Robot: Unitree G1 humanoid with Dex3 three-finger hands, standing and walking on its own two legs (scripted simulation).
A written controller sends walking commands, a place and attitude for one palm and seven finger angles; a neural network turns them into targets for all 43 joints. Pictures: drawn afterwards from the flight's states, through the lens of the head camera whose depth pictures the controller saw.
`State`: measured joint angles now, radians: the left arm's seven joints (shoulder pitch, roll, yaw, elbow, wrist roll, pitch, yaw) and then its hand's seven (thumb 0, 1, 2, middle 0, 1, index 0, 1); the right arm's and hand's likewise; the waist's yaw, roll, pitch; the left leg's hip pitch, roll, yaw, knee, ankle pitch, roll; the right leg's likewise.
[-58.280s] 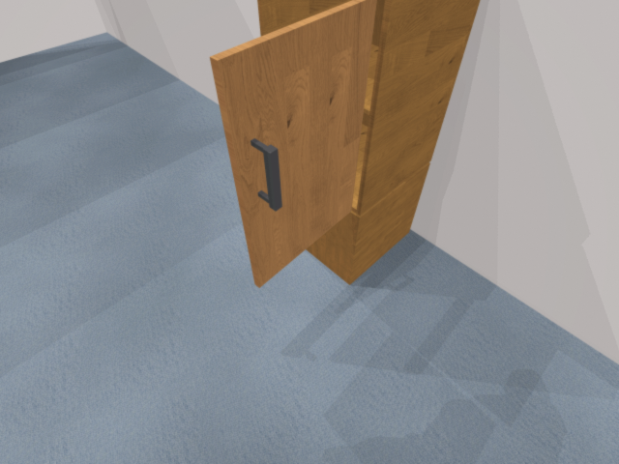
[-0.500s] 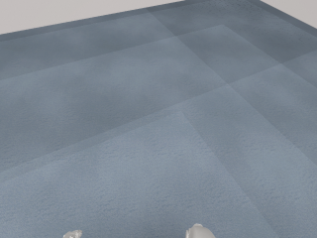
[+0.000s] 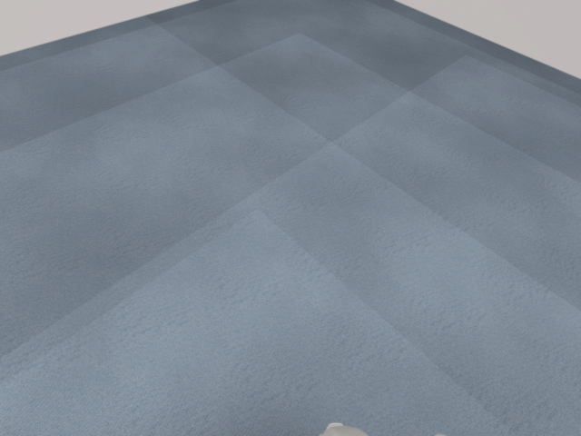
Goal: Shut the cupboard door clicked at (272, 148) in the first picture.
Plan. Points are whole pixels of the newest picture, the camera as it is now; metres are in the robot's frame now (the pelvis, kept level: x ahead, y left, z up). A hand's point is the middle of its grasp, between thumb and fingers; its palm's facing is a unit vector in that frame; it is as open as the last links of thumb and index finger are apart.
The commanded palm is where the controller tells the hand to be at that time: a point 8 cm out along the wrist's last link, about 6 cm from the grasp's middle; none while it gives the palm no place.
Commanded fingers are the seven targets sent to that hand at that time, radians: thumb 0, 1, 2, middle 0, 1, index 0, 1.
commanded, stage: turn to face it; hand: left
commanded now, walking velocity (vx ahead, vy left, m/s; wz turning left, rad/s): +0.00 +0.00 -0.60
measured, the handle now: out of the picture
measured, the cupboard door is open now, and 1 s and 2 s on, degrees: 26 26 26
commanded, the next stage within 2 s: none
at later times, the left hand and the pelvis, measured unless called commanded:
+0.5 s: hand (204, 413) +0.17 +0.14 -0.15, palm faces -0.30 -0.92 -0.25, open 7.3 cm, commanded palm none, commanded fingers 0.00 0.90 0.90 -0.20 -0.30 -0.20 -0.30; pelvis +0.02 -0.02 +0.00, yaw -18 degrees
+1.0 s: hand (249, 364) +0.25 +0.08 -0.15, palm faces -0.57 -0.77 -0.28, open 7.4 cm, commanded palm none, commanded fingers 0.00 0.90 0.90 -0.20 -0.30 -0.20 -0.30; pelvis +0.02 -0.03 -0.01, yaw -37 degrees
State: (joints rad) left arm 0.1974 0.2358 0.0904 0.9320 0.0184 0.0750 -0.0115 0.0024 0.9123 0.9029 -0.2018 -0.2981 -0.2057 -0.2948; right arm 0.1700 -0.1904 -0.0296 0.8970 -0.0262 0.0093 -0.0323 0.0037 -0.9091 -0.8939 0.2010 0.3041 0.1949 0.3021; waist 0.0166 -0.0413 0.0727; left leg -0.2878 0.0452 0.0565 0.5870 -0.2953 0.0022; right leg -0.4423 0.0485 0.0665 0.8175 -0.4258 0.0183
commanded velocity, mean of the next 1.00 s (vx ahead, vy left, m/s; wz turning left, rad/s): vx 0.00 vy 0.00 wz -0.60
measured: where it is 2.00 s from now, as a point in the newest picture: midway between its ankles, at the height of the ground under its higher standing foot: outside the picture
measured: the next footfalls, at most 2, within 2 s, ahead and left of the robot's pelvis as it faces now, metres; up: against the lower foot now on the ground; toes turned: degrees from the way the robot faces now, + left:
right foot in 0.30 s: +0.03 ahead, -0.15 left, +0.00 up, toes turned -17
left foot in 0.62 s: +0.13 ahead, +0.09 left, +0.00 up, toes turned -20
